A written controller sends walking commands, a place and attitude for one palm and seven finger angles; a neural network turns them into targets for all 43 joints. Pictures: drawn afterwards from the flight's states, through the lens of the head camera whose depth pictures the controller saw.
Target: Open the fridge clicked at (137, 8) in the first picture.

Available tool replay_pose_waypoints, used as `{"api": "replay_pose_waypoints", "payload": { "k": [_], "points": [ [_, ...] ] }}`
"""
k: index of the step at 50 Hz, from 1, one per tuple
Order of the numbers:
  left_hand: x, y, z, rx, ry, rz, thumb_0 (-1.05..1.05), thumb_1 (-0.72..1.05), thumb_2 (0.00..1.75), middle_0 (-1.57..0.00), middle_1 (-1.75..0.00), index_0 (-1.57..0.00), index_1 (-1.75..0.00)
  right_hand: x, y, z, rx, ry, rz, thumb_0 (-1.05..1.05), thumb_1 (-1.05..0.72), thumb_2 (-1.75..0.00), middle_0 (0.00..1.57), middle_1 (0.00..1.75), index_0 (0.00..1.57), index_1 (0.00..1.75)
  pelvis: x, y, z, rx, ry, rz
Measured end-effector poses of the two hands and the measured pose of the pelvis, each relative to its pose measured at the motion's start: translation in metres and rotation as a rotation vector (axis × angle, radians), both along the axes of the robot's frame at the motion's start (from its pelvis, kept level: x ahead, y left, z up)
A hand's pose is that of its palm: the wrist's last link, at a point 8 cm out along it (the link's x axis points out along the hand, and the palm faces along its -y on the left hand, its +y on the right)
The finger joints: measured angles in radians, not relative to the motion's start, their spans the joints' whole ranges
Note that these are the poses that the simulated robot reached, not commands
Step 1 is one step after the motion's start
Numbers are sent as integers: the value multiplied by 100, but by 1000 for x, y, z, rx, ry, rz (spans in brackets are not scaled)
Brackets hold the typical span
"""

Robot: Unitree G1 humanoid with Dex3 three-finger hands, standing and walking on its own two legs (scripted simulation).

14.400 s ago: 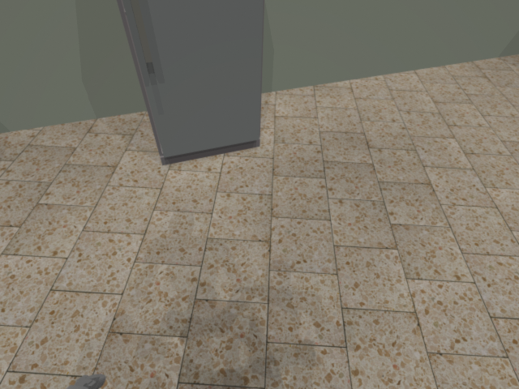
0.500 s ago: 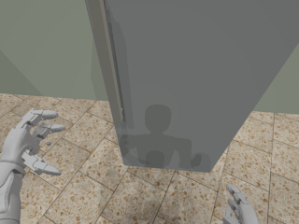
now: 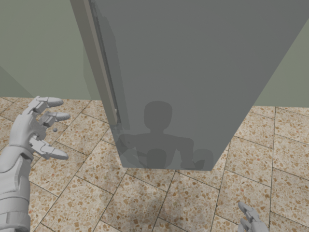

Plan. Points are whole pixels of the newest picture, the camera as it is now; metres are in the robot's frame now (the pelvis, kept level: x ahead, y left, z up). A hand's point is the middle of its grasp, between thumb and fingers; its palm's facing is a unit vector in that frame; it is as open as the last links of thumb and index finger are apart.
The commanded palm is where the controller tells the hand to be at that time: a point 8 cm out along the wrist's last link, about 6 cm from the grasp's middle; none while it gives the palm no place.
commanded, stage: move the hooked fingers beside the handle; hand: left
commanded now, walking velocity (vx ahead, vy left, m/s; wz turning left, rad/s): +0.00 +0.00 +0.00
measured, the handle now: (102, 71) +0.52 +0.18 +0.12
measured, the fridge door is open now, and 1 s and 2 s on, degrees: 0 0 0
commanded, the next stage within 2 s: feel for the door with the fingertips in 1.88 s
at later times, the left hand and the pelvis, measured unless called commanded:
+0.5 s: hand (68, 113) +0.39 +0.26 +0.08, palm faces +0.01 -1.00 +0.00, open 14.0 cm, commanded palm +0.37 +0.31 +0.08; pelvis +0.01 +0.01 +0.00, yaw -1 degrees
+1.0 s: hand (79, 98) +0.45 +0.24 +0.08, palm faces +0.02 -1.00 -0.01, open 14.0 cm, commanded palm +0.42 +0.29 +0.08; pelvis +0.01 +0.01 -0.01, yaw -1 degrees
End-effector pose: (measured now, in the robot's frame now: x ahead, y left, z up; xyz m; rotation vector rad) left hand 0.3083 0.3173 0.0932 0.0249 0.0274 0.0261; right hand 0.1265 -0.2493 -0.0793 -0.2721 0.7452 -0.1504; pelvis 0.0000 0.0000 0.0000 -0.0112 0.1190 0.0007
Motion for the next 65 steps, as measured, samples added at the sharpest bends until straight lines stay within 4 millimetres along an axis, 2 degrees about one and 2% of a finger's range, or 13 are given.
{"api": "replay_pose_waypoints", "payload": {
  "k": [5, 12, 24, 29, 43, 51, 58, 65],
  "points": [
    [13, -2, -8, -2, 20, 4, -1, -50, 30, -30, -120, -30, -120, -8, -5, -4, -9, 47, -15, 2, -91, -90, 20, 30, 21, 30, 1, -1, -1, 0, 14, -2],
    [30, 2, -2, -4, -17, 10, -1, -50, 30, -30, -120, -30, -120, -15, -9, -6, -16, 85, -40, 2, -91, -90, 20, 29, 21, 30, 5, -2, -2, -3, 28, -7],
    [60, -7, -12, -30, 15, -16, -1, -50, 30, -30, -120, -30, -120, -18, -4, -10, -13, 133, -56, 1, -91, -90, 20, 29, 21, 30, 9, 5, -3, -5, 60, -13],
    [70, -7, -9, -12, -12, -11, -1, -50, 30, -30, -120, -30, -120, -23, -1, -11, -13, 161, -65, 1, -91, -90, 20, 29, 21, 30, 10, 8, -4, -8, 70, -17],
    [101, -21, -13, -28, 7, -32, -1, -50, 30, -30, -120, -30, -120, -47, 6, -21, -5, 261, -96, 1, -91, -90, 20, 29, 21, 30, 10, 15, -7, -12, 98, -16],
    [118, -20, -11, -11, -9, -7, -1, -50, 30, -30, -120, -30, -120, -68, 4, -25, -9, 323, -128, 1, -91, -90, 20, 29, 21, 30, 7, 15, -10, -14, 115, -23],
    [125, -23, -4, -17, -29, -26, -1, -50, 30, -30, -120, -30, -120, -85, 0, -28, -6, 375, -157, 1, -91, -90, 20, 29, 21, 30, 7, 15, -11, -15, 124, -29],
    [114, -24, -17, -18, 11, -20, -1, -49, 30, -30, -120, -30, -120, -87, -2, -27, 1, 374, -166, 1, -91, -90, 20, 29, 21, 30, 6, 13, -10, -12, 122, -35]
  ]
}}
